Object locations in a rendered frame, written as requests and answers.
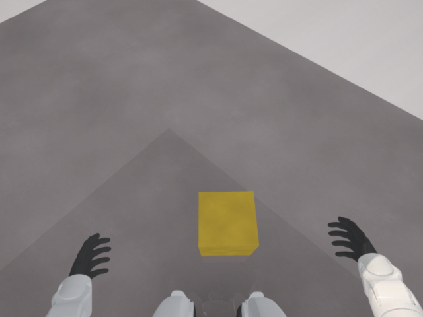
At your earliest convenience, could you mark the left robot forearm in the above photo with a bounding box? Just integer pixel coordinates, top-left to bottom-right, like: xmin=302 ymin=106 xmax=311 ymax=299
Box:
xmin=46 ymin=274 xmax=92 ymax=317

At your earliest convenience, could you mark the right robot shin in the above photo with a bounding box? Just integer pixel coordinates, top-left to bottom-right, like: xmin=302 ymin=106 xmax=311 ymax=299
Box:
xmin=247 ymin=291 xmax=264 ymax=300

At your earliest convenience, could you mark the robot left thigh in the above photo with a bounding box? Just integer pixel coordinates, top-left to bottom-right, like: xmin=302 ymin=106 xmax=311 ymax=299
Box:
xmin=152 ymin=296 xmax=194 ymax=317

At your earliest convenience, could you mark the left robot hand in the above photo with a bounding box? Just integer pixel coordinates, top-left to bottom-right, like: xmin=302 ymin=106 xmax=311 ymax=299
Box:
xmin=69 ymin=233 xmax=111 ymax=279

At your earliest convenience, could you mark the right robot hand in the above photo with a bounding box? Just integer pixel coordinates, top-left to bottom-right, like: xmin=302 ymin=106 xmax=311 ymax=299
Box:
xmin=328 ymin=217 xmax=377 ymax=262

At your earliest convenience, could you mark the right robot forearm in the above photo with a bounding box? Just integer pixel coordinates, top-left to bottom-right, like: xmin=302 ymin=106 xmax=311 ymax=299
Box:
xmin=358 ymin=253 xmax=423 ymax=317

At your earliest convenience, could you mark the carton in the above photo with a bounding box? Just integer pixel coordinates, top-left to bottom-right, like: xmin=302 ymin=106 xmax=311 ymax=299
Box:
xmin=198 ymin=191 xmax=259 ymax=256

